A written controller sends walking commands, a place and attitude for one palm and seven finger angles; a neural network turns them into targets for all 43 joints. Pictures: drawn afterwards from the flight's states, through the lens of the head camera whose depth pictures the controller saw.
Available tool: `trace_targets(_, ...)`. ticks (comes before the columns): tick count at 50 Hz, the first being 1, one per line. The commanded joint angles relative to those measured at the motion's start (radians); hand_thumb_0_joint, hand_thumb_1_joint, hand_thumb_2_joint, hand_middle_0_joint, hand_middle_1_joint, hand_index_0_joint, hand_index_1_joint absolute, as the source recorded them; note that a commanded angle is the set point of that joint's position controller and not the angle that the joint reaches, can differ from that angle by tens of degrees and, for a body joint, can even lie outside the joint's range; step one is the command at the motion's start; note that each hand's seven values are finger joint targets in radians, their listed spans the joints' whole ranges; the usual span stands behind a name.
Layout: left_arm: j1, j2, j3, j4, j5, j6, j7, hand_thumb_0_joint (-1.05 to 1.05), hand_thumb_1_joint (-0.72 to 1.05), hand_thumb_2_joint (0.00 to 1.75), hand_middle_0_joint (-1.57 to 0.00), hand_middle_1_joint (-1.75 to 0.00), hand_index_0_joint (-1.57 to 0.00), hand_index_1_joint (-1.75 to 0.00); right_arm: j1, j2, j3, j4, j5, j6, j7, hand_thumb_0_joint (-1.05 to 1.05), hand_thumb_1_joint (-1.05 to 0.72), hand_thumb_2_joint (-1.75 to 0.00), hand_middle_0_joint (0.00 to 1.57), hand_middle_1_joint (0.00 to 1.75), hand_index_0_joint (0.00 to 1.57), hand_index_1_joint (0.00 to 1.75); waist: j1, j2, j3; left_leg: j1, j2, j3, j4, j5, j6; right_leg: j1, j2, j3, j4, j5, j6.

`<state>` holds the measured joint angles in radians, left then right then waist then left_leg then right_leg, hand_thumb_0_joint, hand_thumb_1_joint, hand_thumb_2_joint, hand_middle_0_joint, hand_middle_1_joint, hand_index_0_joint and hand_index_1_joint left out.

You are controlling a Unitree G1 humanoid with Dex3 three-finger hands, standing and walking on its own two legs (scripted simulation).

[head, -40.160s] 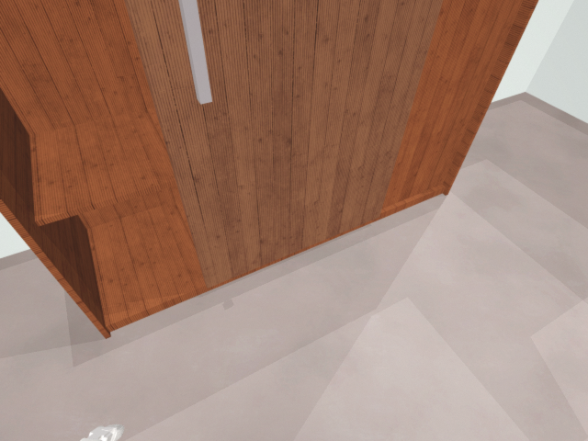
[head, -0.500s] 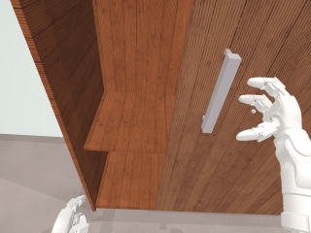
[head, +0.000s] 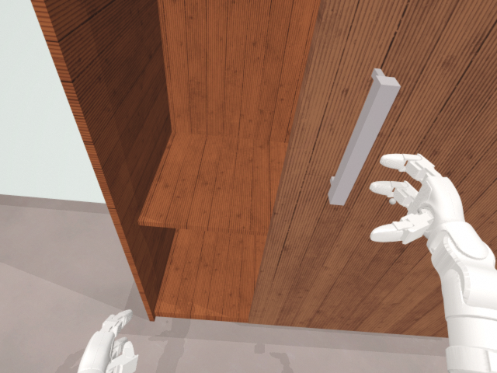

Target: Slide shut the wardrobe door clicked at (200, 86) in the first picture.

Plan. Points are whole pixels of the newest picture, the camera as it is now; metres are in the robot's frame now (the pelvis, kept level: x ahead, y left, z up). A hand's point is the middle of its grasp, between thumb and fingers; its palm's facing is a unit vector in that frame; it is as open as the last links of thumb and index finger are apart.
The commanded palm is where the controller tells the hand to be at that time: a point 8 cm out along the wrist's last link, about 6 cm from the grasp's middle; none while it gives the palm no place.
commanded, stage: move the hooked fingers beside the handle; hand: right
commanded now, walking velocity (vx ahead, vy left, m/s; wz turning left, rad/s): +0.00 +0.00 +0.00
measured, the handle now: (354, 142) +0.45 -0.13 +0.18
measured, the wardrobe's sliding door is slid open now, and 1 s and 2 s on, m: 0.37 0.37 0.37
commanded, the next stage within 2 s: feel for the door with the fingertips in 1.38 s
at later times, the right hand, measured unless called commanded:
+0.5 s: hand (414, 174) +0.35 -0.19 +0.22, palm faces +0.03 +1.00 -0.06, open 14.0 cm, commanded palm +0.34 -0.25 +0.20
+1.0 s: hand (419, 172) +0.37 -0.21 +0.20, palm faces +0.02 +1.00 -0.06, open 14.0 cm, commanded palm +0.34 -0.25 +0.19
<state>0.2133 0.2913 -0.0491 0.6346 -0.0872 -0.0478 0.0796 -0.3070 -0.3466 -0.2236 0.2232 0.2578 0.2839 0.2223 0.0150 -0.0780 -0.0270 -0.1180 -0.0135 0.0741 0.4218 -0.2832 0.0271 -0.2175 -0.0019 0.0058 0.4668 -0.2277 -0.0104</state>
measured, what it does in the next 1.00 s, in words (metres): stands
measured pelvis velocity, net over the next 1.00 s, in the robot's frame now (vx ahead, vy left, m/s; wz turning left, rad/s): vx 0.01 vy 0.00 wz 0.00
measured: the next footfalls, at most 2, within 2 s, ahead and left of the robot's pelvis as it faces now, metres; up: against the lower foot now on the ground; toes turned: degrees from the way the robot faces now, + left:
none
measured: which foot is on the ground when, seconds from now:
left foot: down 0.00-1.00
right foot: down 0.00-1.00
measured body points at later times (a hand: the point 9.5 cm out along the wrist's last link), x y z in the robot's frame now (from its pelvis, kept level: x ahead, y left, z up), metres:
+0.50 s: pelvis +0.01 +0.00 +0.00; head -0.02 +0.02 +0.45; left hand +0.15 +0.25 -0.09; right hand +0.34 -0.24 +0.22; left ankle -0.03 +0.10 -0.74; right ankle +0.01 -0.12 -0.74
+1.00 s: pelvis +0.01 +0.00 +0.00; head -0.02 +0.03 +0.45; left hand +0.17 +0.25 -0.10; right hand +0.37 -0.27 +0.20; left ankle -0.03 +0.10 -0.74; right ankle +0.01 -0.12 -0.74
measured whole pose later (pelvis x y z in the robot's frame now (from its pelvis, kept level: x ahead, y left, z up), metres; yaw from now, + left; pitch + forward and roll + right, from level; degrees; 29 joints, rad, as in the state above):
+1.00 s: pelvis +0.01 +0.00 +0.00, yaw +0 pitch -1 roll +1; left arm 0.21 0.29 -0.06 0.66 -0.10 -0.05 0.09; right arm -0.47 -0.45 -0.27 0.39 0.27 0.28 0.26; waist 0.01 -0.07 -0.05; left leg -0.10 -0.02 0.08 0.41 -0.29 0.03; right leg -0.21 -0.01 0.01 0.47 -0.24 -0.01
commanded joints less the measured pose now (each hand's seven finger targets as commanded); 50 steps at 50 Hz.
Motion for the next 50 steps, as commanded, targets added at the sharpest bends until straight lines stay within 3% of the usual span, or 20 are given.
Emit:
trace_targets(1,-0.120,0.090,0.045,-0.141,0.031,-0.104,0.008,0.00,0.90,0.90,-0.20,-0.30,-0.20,-0.30,-0.567,-0.355,-0.233,-0.531,0.018,-0.274,-0.074,0.00,0.50,-0.30,0.30,1.20,0.30,1.20,-0.005,0.034,-0.432,0.020,-0.001,-0.044,-0.035,0.366,-0.013,0.303,0.008,0.041,-0.024,0.347,-0.043)
trace_targets(2,-0.110,0.092,0.039,-0.116,0.033,-0.103,0.006,0.00,0.90,0.90,-0.20,-0.30,-0.20,-0.30,-0.557,-0.391,-0.252,-0.497,0.012,-0.288,-0.089,0.00,0.50,-0.30,0.30,1.20,0.30,1.20,-0.010,-0.002,-0.414,0.024,0.002,-0.048,-0.037,0.375,-0.009,0.290,0.007,0.037,-0.025,0.353,-0.040)
trace_targets(5,-0.128,0.088,0.036,-0.090,0.026,-0.092,0.008,0.00,0.90,0.90,-0.20,-0.30,-0.20,-0.30,-0.527,-0.316,-0.194,-0.284,-0.015,-0.238,-0.085,0.00,0.50,-0.30,0.30,1.20,0.30,1.20,0.003,-0.046,-0.246,-0.015,0.001,-0.047,-0.071,0.312,-0.007,0.224,0.006,0.029,-0.051,0.257,-0.035)
trace_targets(7,-0.129,0.098,0.037,-0.091,0.013,-0.067,0.005,0.00,0.90,0.90,-0.20,-0.30,-0.20,-0.30,-0.369,-0.240,-0.131,-0.076,-0.018,-0.136,-0.050,0.00,0.50,-0.30,0.30,1.20,0.30,1.20,-0.013,0.009,-0.110,-0.037,-0.002,-0.036,-0.091,0.256,-0.003,0.123,0.010,0.019,-0.066,0.177,-0.033)
trace_targets(9,-0.133,0.110,0.027,-0.108,-0.004,-0.046,0.008,0.00,0.90,0.90,-0.20,-0.30,-0.20,-0.30,-0.294,-0.132,-0.017,0.097,0.003,-0.029,0.007,0.00,0.50,-0.30,0.30,1.20,0.30,1.20,0.004,0.075,0.026,-0.105,-0.001,-0.030,-0.111,0.171,-0.014,0.048,0.008,0.017,-0.074,0.068,-0.033)
trace_targets(13,-0.118,0.131,0.044,-0.139,-0.011,-0.044,0.007,0.00,0.90,0.90,-0.20,-0.30,-0.20,-0.30,-0.356,-0.152,-0.031,0.082,0.028,0.004,0.057,0.00,0.50,-0.30,0.30,1.20,0.30,1.20,0.010,0.171,-0.078,-0.106,0.007,-0.026,-0.096,0.194,-0.022,0.059,0.006,0.023,-0.040,0.087,-0.041)
trace_targets(17,-0.120,0.102,0.049,-0.171,0.017,-0.089,0.004,0.00,0.90,0.90,-0.20,-0.30,-0.20,-0.30,-0.593,-0.359,-0.188,-0.426,0.021,-0.220,-0.019,0.00,0.50,-0.30,0.30,1.20,0.30,1.20,-0.005,0.075,-0.375,0.019,0.004,-0.050,-0.052,0.343,-0.014,0.220,0.011,0.030,-0.020,0.279,-0.050)
trace_targets(20,-0.095,0.082,0.044,-0.136,0.032,-0.124,0.002,0.00,0.90,0.90,-0.20,-0.30,-0.20,-0.30,-0.558,-0.377,-0.244,-0.561,0.008,-0.341,-0.069,0.00,0.50,-0.30,0.30,1.20,0.30,1.20,-0.011,-0.052,-0.491,0.044,0.003,-0.046,-0.020,0.426,-0.010,0.335,0.007,0.033,-0.018,0.427,-0.040)
trace_targets(22,-0.087,0.091,0.049,-0.100,0.030,-0.127,-0.004,0.00,0.90,0.90,-0.20,-0.30,-0.20,-0.30,-0.503,-0.370,-0.229,-0.449,-0.005,-0.320,-0.076,0.00,0.50,-0.30,0.30,1.20,0.30,1.20,-0.018,-0.090,-0.413,0.020,0.004,-0.038,-0.034,0.433,-0.004,0.316,0.006,0.037,-0.020,0.452,-0.031)
trace_targets(23,-0.113,0.084,0.044,-0.097,0.026,-0.119,-0.003,0.00,0.90,0.90,-0.20,-0.30,-0.20,-0.30,-0.491,-0.311,-0.191,-0.376,-0.012,-0.284,-0.067,0.00,0.50,-0.30,0.30,1.20,0.30,1.20,-0.002,-0.098,-0.315,-0.003,-0.001,-0.041,-0.049,0.406,-0.006,0.292,0.001,0.029,-0.029,0.391,-0.032)
trace_targets(26,-0.133,0.102,0.033,-0.093,0.001,-0.080,0.008,0.00,0.90,0.90,-0.20,-0.30,-0.20,-0.30,-0.338,-0.160,-0.056,-0.029,0.000,-0.096,-0.012,0.00,0.50,-0.30,0.30,1.20,0.30,1.20,0.009,0.024,-0.004,-0.100,-0.005,-0.028,-0.100,0.227,-0.012,0.103,0.004,0.018,-0.070,0.136,-0.034)
trace_targets(27,-0.131,0.109,0.036,-0.095,-0.006,-0.069,0.006,0.00,0.90,0.90,-0.20,-0.30,-0.20,-0.30,-0.286,-0.100,-0.003,0.059,0.006,-0.040,0.012,0.00,0.50,-0.30,0.30,1.20,0.30,1.20,0.006,0.084,0.039,-0.110,-0.005,-0.020,-0.105,0.213,-0.012,0.060,0.009,0.014,-0.065,0.108,-0.036)
trace_targets(29,-0.133,0.124,0.036,-0.119,-0.018,-0.053,0.010,0.00,0.90,0.90,-0.20,-0.30,-0.20,-0.30,-0.272,-0.068,0.035,0.118,0.023,0.031,0.043,0.00,0.50,-0.30,0.30,1.20,0.30,1.20,0.012,0.137,0.030,-0.136,0.000,-0.018,-0.106,0.166,-0.020,0.052,0.002,0.024,-0.063,0.064,-0.036)
trace_targets(31,-0.127,0.127,0.048,-0.134,-0.012,-0.054,0.006,0.00,0.90,0.90,-0.20,-0.30,-0.20,-0.30,-0.321,-0.111,-0.007,0.039,0.022,0.028,0.044,0.00,0.50,-0.30,0.30,1.20,0.30,1.20,0.007,0.161,-0.070,-0.120,0.004,-0.017,-0.089,0.211,-0.020,0.086,0.004,0.030,-0.042,0.117,-0.040)
trace_targets(36,-0.124,0.088,0.048,-0.169,0.027,-0.098,0.002,0.00,0.90,0.90,-0.20,-0.30,-0.20,-0.30,-0.574,-0.340,-0.211,-0.519,0.010,-0.235,-0.057,0.00,0.50,-0.30,0.30,1.20,0.30,1.20,-0.016,0.068,-0.437,0.035,0.002,-0.045,-0.030,0.384,-0.014,0.273,0.012,0.035,-0.018,0.349,-0.048)
trace_targets(40,-0.109,0.078,0.040,-0.106,0.036,-0.109,0.005,0.00,0.90,0.90,-0.20,-0.30,-0.20,-0.30,-0.536,-0.377,-0.259,-0.446,-0.009,-0.303,-0.096,0.00,0.50,-0.30,0.30,1.20,0.30,1.20,-0.012,-0.044,-0.398,0.035,0.005,-0.049,-0.029,0.428,-0.009,0.293,0.003,0.029,-0.024,0.402,-0.039)
trace_targets(43,-0.132,0.086,0.034,-0.091,0.017,-0.076,0.008,0.00,0.90,0.90,-0.20,-0.30,-0.20,-0.30,-0.428,-0.260,-0.144,-0.159,-0.024,-0.172,-0.050,0.00,0.50,-0.30,0.30,1.20,0.30,1.20,0.004,-0.068,-0.138,-0.032,0.003,-0.039,-0.074,0.338,-0.004,0.172,0.006,0.011,-0.047,0.258,-0.033)
trace_targets(46,-0.123,0.117,0.028,-0.105,-0.007,-0.047,0.016,0.00,0.90,0.90,-0.20,-0.30,-0.20,-0.30,-0.308,-0.139,-0.010,0.140,0.008,-0.005,0.041,0.00,0.50,-0.30,0.30,1.20,0.30,1.20,0.020,0.084,0.041,-0.125,-0.001,-0.024,-0.108,0.184,-0.016,0.049,0.006,0.021,-0.061,0.077,-0.034)
trace_targets(47,-0.123,0.123,0.033,-0.111,-0.012,-0.044,0.016,0.00,0.90,0.90,-0.20,-0.30,-0.20,-0.30,-0.282,-0.092,0.024,0.184,0.018,0.022,0.069,0.00,0.50,-0.30,0.30,1.20,0.30,1.20,0.021,0.121,0.029,-0.126,0.000,-0.019,-0.104,0.197,-0.018,0.048,0.006,0.015,-0.048,0.081,-0.037)
trace_targets(50,-0.117,0.128,0.051,-0.146,-0.009,-0.055,0.011,0.00,0.90,0.90,-0.20,-0.30,-0.20,-0.30,-0.387,-0.139,-0.017,0.021,0.033,-0.006,0.083,0.00,0.50,-0.30,0.30,1.20,0.30,1.20,0.018,0.161,-0.141,-0.098,0.006,-0.016,-0.072,0.266,-0.021,0.104,0.009,0.030,-0.019,0.154,-0.044)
